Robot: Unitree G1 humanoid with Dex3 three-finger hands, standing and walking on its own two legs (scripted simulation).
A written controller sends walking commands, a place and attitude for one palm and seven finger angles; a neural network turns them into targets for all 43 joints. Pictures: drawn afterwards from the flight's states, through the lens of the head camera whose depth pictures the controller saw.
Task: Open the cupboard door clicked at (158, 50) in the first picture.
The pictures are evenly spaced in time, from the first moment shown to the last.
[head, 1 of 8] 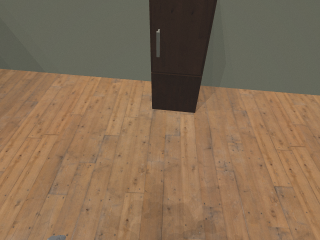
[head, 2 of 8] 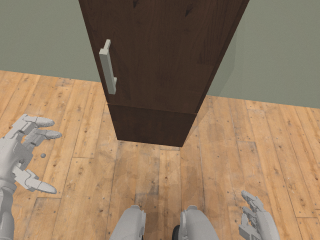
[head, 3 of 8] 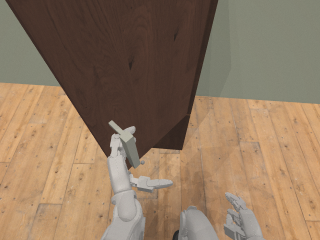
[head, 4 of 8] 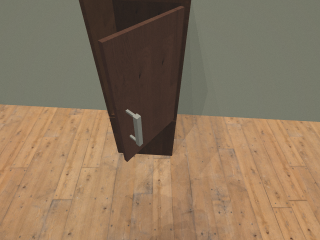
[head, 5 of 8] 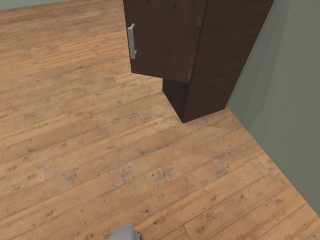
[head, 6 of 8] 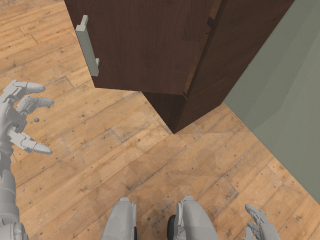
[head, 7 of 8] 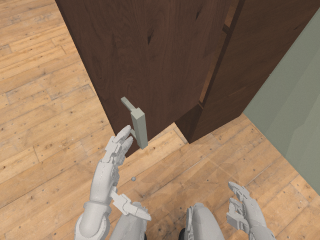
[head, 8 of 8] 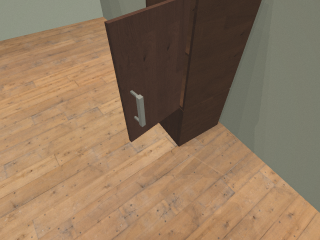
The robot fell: no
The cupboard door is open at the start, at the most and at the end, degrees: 0 100 100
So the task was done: yes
